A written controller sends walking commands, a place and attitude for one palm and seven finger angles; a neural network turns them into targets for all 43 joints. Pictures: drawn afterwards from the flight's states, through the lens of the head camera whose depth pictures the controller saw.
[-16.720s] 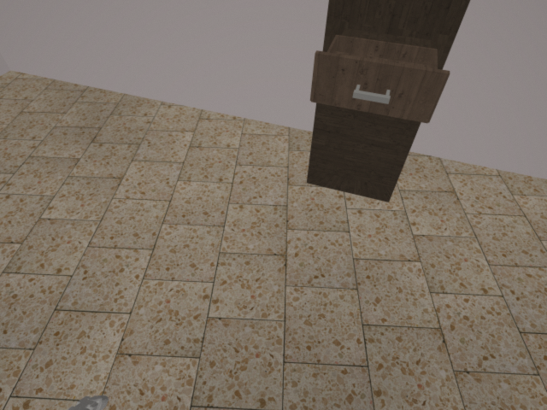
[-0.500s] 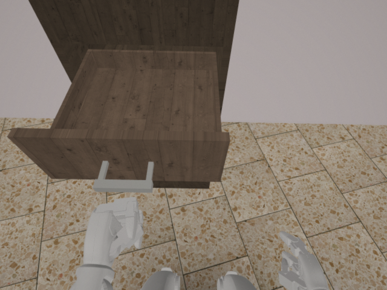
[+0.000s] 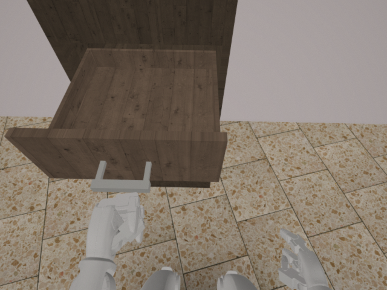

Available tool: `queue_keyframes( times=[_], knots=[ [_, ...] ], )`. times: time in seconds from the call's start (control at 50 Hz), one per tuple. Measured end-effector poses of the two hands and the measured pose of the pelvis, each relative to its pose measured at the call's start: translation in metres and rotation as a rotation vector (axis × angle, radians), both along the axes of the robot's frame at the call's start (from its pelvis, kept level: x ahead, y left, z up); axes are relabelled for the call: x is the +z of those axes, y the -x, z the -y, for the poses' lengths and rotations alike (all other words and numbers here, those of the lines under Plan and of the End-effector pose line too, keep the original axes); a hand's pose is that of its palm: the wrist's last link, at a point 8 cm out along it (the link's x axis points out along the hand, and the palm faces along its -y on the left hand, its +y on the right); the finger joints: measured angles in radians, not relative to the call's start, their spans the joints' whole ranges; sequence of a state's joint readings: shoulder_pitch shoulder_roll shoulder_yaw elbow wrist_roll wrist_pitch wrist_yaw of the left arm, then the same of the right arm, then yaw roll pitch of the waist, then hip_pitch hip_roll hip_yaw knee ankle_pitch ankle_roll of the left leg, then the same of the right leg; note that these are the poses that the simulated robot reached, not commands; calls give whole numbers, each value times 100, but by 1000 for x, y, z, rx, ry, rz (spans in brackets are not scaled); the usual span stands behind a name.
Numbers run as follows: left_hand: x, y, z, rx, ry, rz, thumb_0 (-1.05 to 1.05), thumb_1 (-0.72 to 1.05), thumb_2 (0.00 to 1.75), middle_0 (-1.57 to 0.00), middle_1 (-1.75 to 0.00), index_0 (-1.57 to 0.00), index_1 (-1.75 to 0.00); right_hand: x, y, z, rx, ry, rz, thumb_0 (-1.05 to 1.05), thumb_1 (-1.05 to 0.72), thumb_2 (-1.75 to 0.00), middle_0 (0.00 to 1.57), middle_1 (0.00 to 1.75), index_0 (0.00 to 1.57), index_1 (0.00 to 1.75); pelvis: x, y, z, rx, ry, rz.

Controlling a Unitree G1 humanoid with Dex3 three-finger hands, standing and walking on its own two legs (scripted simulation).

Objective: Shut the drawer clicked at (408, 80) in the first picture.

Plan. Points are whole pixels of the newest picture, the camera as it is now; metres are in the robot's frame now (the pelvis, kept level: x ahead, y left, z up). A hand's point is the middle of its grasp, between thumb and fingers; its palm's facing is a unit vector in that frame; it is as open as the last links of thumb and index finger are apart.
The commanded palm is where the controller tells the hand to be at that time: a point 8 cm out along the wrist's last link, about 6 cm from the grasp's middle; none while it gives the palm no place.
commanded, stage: push the drawer shut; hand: left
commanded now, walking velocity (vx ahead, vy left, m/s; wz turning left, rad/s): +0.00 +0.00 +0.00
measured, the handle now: (123, 176) +0.33 +0.15 +0.06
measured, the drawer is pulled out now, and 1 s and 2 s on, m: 0.28 0.19 0.06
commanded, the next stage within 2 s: none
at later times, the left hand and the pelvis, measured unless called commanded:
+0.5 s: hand (142, 207) +0.27 +0.11 +0.04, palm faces -0.04 -1.00 -0.05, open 2.7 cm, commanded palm +0.29 +0.17 +0.06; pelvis -0.02 +0.00 +0.00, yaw +1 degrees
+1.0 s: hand (144, 171) +0.34 +0.12 +0.05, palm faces -0.03 -1.00 -0.04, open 2.8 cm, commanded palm +0.34 +0.17 +0.06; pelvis -0.03 +0.01 +0.01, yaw +0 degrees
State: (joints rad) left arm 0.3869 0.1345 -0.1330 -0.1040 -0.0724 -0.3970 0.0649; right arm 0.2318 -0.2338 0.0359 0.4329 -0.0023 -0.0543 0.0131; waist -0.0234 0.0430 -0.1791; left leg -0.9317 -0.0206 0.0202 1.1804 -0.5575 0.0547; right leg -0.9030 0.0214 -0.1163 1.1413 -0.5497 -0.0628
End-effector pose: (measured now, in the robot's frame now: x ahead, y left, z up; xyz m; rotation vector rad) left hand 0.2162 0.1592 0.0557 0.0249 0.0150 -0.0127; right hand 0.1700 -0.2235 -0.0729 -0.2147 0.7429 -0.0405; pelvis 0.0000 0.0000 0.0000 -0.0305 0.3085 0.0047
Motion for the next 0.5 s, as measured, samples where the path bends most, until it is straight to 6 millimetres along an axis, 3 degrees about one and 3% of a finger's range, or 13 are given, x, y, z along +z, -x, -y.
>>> queue_keyframes(
  times=[0.12, 0.24, 0.5],
  knots=[
    [-1, -14, 0, -11, -7, 2, 2, 90, 90, -140, -160, -140, -160, -2, 5, 5, -10, 3, -24, 1, -90, -90, 20, 30, 21, 30, 1, 0, 2, -1, -3, 1],
    [-3, -15, -2, -15, -11, -5, -1, 86, 93, -140, -160, -139, -160, -4, 12, 10, -14, 15, -52, 1, -90, -90, 20, 30, 21, 30, 3, 2, 3, 4, -2, 6],
    [-9, -34, -5, -31, -23, 30, -6, 80, 99, -140, -160, -140, -160, -13, 28, 11, -10, 34, -93, 1, -90, -90, 20, 30, 21, 30, 1, 20, 3, 18, 4, 18]
  ],
)
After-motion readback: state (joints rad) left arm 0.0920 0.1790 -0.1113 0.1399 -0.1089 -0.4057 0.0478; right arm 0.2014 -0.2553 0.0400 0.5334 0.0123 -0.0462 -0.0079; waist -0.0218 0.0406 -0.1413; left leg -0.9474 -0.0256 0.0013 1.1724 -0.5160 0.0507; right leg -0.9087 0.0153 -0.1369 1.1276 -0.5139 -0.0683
